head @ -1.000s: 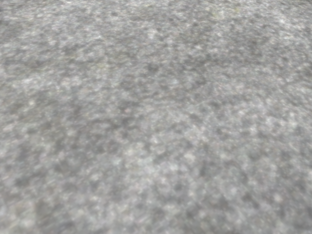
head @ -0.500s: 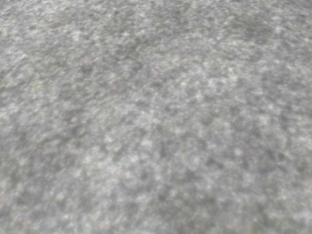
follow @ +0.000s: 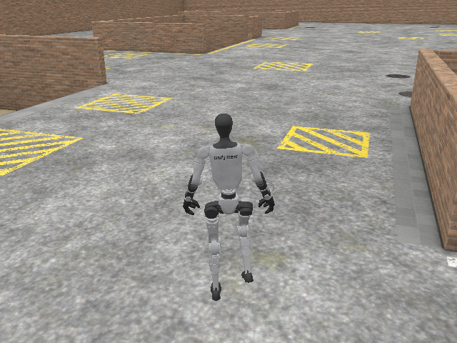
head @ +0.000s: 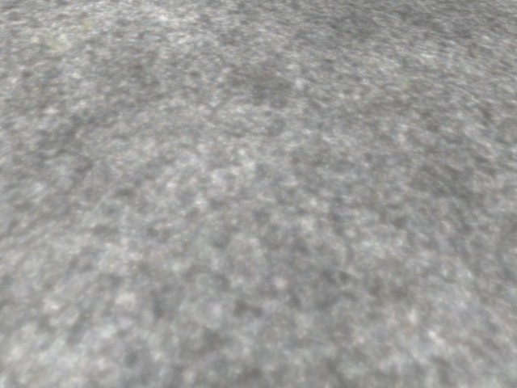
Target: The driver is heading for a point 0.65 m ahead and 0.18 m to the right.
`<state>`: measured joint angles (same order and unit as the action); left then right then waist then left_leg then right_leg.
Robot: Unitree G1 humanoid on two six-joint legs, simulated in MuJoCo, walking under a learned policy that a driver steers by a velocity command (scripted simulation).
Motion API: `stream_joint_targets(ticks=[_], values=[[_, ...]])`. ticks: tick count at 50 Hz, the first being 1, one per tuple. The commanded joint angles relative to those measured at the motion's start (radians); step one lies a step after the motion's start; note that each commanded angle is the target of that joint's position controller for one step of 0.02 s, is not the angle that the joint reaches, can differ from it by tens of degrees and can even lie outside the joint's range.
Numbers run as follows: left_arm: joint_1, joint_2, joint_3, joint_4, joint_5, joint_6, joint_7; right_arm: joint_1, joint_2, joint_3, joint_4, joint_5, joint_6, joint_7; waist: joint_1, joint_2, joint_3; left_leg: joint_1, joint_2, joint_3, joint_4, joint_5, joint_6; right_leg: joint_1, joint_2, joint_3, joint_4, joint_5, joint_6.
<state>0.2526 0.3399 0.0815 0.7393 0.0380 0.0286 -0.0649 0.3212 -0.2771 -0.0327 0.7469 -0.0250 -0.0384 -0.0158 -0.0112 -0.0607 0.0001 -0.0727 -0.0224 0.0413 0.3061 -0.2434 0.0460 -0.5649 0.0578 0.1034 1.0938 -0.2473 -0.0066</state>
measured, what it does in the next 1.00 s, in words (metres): walks ahead, turning right: right foot, then left foot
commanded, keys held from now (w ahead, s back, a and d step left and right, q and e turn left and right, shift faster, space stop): w+e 0.44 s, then w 0.36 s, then no key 0.20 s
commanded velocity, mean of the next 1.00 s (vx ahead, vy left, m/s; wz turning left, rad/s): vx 0.44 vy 0.00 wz -0.39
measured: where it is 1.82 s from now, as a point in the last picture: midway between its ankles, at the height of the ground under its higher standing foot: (327, 365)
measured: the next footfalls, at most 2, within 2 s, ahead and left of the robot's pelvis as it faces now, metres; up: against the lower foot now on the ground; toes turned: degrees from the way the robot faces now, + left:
right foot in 0.30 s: +0.28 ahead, -0.15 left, +0.00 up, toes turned -15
left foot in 0.86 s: +0.65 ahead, -0.13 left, +0.00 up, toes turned -20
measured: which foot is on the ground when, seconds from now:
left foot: down 0.00-0.30, up 0.32-0.84, down 0.86-1.00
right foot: up 0.00-0.28, down 0.30-0.88, up 0.90-1.00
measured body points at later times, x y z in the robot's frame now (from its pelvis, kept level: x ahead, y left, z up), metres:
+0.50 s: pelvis +0.24 -0.10 -0.01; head +0.27 -0.12 +0.44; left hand +0.42 +0.13 -0.13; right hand +0.25 -0.38 -0.13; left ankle +0.25 +0.06 -0.66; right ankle +0.24 -0.14 -0.75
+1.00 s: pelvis +0.52 -0.15 -0.01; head +0.56 -0.16 +0.43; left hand +0.64 +0.08 -0.16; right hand +0.54 -0.44 -0.13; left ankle +0.61 -0.12 -0.75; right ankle +0.38 -0.22 -0.65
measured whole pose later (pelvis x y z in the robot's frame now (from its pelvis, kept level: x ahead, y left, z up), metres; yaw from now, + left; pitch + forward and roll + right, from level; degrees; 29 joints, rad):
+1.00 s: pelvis +0.52 -0.15 -0.01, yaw -23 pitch +0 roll +0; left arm 0.33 0.27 0.03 0.90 0.02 -0.05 0.01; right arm 0.18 -0.25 -0.02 0.79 -0.01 -0.07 0.01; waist 0.03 -0.03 0.09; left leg -0.32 -0.04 0.09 0.47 -0.14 0.08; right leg -0.35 0.09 0.08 1.17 -0.41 -0.04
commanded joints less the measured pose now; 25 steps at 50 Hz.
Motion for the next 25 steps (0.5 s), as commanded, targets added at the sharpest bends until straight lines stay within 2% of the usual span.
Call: stream_joint_targets(ticks=[1,6,10,11,12,13,14,15,16,17,18,19,20,21,22,23,25], values=[[-0.099,0.052,0.008,-0.079,0.000,-0.013,-0.012,0.038,-0.134,-0.040,-0.028,0.001,-0.033,0.008,-0.035,0.157,0.098,0.093,0.251,-0.177,-0.187,-0.051,0.095,-0.249,-0.046,0.003,0.023,0.060,0.014],[-0.217,0.014,-0.011,-0.112,0.003,-0.019,-0.024,0.090,-0.125,-0.040,0.017,0.001,-0.043,0.013,-0.064,0.158,0.123,0.137,0.258,-0.051,-0.167,0.198,0.101,-0.263,-0.072,-0.061,-0.151,0.108,0.013],[-0.326,-0.016,-0.035,-0.165,0.004,-0.026,-0.039,0.120,-0.135,-0.040,0.058,0.001,-0.043,0.008,-0.079,0.171,0.133,0.144,0.276,0.042,-0.132,0.389,0.089,-0.161,-0.085,-0.176,-0.357,0.084,-0.033],[-0.328,-0.017,-0.038,-0.171,0.006,-0.026,-0.038,0.125,-0.141,-0.040,0.068,0.001,-0.040,0.005,-0.074,0.174,0.128,0.153,0.279,0.066,-0.106,0.465,0.082,-0.118,-0.073,-0.202,-0.401,0.056,-0.054],[-0.306,-0.014,-0.037,-0.169,0.008,-0.026,-0.032,0.120,-0.151,-0.040,0.075,0.002,-0.036,0.002,-0.055,0.180,0.108,0.152,0.277,0.099,-0.053,0.633,0.071,-0.042,-0.044,-0.229,-0.441,0.024,-0.078],[-0.263,-0.003,-0.032,-0.160,0.010,-0.027,-0.024,0.123,-0.168,-0.042,0.083,0.004,-0.032,-0.001,-0.027,0.192,0.068,0.156,0.279,0.126,0.039,0.860,0.063,0.050,-0.002,-0.257,-0.460,-0.018,-0.104],[-0.171,0.017,-0.022,-0.138,0.011,-0.033,-0.014,0.128,-0.187,-0.043,0.091,0.004,-0.026,-0.004,0.019,0.197,0.001,0.153,0.282,0.147,0.188,1.026,0.059,0.169,0.042,-0.266,-0.479,-0.048,-0.133],[-0.009,0.043,-0.006,-0.091,0.016,-0.043,-0.002,0.120,-0.193,-0.041,0.088,0.010,-0.021,-0.007,0.095,0.178,-0.099,0.075,0.276,0.170,0.396,0.996,0.043,0.389,0.069,-0.243,-0.548,-0.005,-0.165],[0.157,0.106,0.021,-0.040,0.021,-0.046,0.017,0.112,-0.178,-0.034,0.065,0.006,-0.022,-0.004,0.167,0.102,-0.204,-0.129,0.252,0.179,0.672,0.709,0.018,0.657,-0.029,-0.086,-0.596,-0.092,-0.202],[0.140,0.216,0.045,-0.056,0.007,-0.042,0.034,0.138,-0.047,-0.006,-0.014,0.008,-0.028,0.024,0.089,-0.174,-0.300,-0.549,0.081,0.148,1.017,-0.254,-0.039,0.941,-0.358,0.460,-0.663,-0.221,-0.323],[0.173,0.215,0.049,-0.074,-0.021,-0.036,0.037,0.028,-0.140,-0.027,-0.039,0.001,-0.035,0.024,0.153,-0.037,-0.346,-0.636,0.036,-0.057,1.132,-0.259,-0.035,0.931,-0.411,0.695,-0.779,-0.112,-0.357],[0.136,0.189,0.044,-0.041,-0.022,-0.035,0.046,-0.047,-0.143,-0.029,-0.066,0.013,-0.041,0.026,0.129,0.002,-0.191,-0.696,0.084,-0.083,1.108,-0.136,-0.027,0.834,-0.369,0.507,-0.785,0.048,-0.339],[0.101,0.140,0.030,-0.030,-0.026,-0.041,0.051,-0.037,-0.122,-0.018,-0.060,0.013,-0.052,0.025,0.081,0.039,-0.079,-0.655,0.121,-0.068,1.014,-0.072,-0.025,0.683,-0.329,0.382,-0.791,0.229,-0.314],[0.056,0.110,0.021,-0.033,-0.025,-0.048,0.056,-0.024,-0.120,-0.018,-0.047,0.002,-0.046,0.024,0.037,0.061,-0.032,-0.599,0.143,-0.071,0.946,-0.066,-0.031,0.582,-0.271,0.298,-0.802,0.321,-0.285],[0.021,0.086,0.011,-0.037,-0.028,-0.054,0.058,0.011,-0.119,-0.017,-0.038,-0.016,-0.030,0.026,-0.001,0.051,-0.021,-0.536,0.153,-0.074,0.907,-0.074,-0.043,0.505,-0.225,0.239,-0.818,0.379,-0.273],[0.007,0.067,0.003,-0.038,-0.031,-0.063,0.057,0.043,-0.113,-0.017,-0.025,-0.024,-0.011,0.031,-0.023,0.042,-0.030,-0.499,0.156,-0.070,0.878,-0.080,-0.053,0.468,-0.208,0.201,-0.833,0.420,-0.271],[0.035,0.060,-0.002,-0.017,-0.037,-0.084,0.054,0.042,-0.091,-0.015,-0.022,-0.029,0.012,0.041,-0.031,0.040,-0.022,-0.496,0.153,-0.045,0.823,-0.055,-0.069,0.428,-0.185,0.160,-0.865,0.463,-0.270]])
